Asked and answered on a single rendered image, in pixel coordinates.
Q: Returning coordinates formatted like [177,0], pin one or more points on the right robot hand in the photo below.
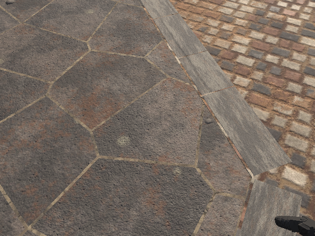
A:
[304,225]

